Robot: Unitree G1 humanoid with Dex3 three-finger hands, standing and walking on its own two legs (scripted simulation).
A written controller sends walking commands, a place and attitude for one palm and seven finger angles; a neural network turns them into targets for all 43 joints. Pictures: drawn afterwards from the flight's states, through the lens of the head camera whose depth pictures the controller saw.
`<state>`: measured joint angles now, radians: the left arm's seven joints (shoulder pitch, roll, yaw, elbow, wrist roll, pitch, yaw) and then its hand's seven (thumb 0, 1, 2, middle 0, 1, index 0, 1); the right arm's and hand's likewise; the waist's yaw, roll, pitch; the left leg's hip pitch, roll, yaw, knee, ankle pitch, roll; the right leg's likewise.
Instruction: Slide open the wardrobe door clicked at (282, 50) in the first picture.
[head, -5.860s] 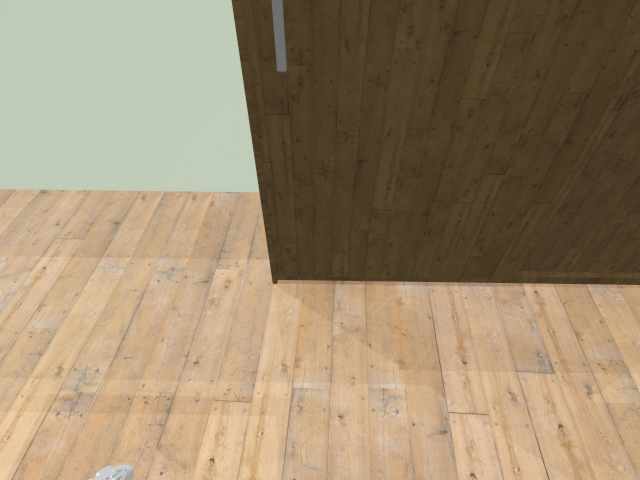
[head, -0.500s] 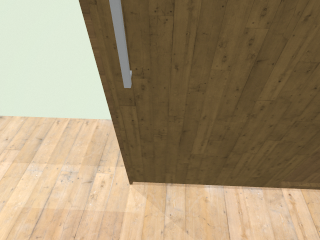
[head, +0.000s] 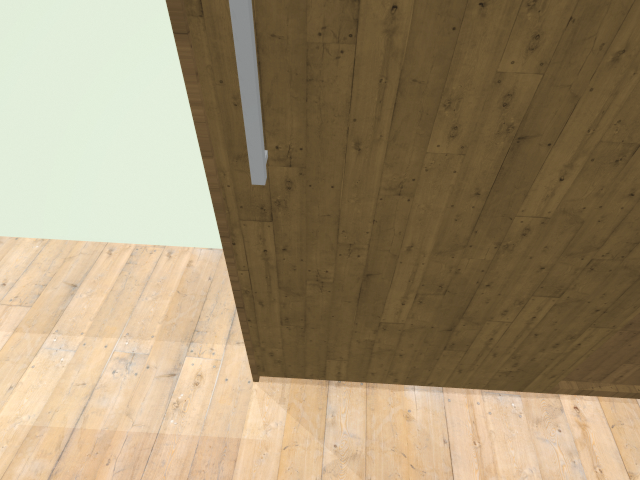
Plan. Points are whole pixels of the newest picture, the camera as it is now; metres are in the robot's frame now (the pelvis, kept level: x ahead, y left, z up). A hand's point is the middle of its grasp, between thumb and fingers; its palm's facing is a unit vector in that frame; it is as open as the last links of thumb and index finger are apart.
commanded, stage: come to a stop and stand still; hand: left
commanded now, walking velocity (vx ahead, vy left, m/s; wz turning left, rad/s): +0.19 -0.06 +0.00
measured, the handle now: (253, 87) +0.52 +0.14 +0.25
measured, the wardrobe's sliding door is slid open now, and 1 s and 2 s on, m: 0.00 0.00 0.00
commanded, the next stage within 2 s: none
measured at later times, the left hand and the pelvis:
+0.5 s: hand out of the picture +0.05 +0.17 -0.18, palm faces +0.06 -0.98 -0.21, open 7.3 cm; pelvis +0.04 +0.00 +0.00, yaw +0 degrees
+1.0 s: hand out of the picture +0.02 +0.22 -0.16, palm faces -0.02 -0.97 -0.25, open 7.4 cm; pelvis -0.01 +0.03 +0.00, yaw -1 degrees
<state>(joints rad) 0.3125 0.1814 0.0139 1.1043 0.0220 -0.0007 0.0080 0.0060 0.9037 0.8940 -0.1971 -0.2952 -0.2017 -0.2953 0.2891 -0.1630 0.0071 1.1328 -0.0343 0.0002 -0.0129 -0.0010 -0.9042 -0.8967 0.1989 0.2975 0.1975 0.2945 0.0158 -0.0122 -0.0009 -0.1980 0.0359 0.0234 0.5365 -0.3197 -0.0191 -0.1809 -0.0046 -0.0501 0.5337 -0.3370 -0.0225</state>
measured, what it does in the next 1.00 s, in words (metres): stands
